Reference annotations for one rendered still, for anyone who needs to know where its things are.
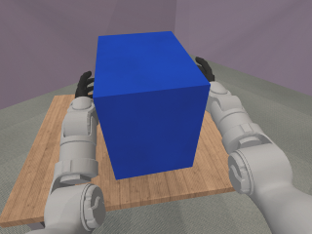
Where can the table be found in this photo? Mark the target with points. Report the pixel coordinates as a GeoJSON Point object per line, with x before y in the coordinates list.
{"type": "Point", "coordinates": [209, 174]}

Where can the robot left forearm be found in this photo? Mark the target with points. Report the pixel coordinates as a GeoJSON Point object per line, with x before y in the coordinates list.
{"type": "Point", "coordinates": [77, 162]}

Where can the right robot upper arm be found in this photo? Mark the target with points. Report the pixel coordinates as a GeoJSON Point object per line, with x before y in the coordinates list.
{"type": "Point", "coordinates": [263, 173]}

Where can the carton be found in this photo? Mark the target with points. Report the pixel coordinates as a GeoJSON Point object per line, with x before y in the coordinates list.
{"type": "Point", "coordinates": [150, 98]}

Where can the robot right hand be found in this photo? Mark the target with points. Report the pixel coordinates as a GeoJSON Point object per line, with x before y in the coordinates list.
{"type": "Point", "coordinates": [205, 69]}

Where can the left robot upper arm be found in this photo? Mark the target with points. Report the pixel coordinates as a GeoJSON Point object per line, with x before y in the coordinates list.
{"type": "Point", "coordinates": [76, 209]}

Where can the robot right forearm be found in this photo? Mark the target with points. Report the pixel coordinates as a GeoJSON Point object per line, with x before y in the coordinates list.
{"type": "Point", "coordinates": [233, 121]}

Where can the robot left hand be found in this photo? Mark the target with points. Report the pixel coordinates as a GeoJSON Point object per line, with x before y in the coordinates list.
{"type": "Point", "coordinates": [82, 89]}

